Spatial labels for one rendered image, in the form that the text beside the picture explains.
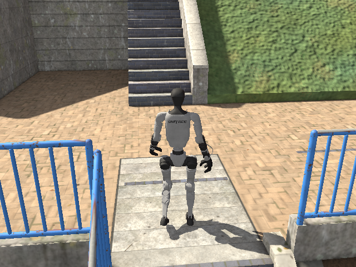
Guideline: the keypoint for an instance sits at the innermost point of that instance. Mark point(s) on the robot right hand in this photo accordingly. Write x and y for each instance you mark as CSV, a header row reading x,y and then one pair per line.
x,y
209,165

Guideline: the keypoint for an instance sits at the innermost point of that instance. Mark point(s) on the robot right foot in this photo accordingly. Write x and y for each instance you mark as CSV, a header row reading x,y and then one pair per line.
x,y
189,220

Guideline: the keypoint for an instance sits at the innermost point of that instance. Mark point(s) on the robot left hand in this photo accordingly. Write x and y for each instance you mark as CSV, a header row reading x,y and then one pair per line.
x,y
153,153

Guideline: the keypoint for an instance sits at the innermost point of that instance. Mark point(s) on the left robot upper arm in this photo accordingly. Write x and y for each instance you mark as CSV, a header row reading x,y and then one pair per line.
x,y
158,126

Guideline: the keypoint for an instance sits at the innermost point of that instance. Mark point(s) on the right robot forearm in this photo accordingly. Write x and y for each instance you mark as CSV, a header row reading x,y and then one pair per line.
x,y
204,150

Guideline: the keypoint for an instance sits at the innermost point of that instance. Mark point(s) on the right robot upper arm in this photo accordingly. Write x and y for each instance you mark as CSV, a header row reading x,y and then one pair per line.
x,y
197,127

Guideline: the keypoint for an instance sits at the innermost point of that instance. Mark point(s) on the robot left shin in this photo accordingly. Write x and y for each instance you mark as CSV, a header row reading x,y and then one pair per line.
x,y
165,200

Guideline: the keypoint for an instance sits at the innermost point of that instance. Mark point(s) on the left robot forearm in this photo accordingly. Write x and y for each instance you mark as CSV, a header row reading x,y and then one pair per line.
x,y
153,143

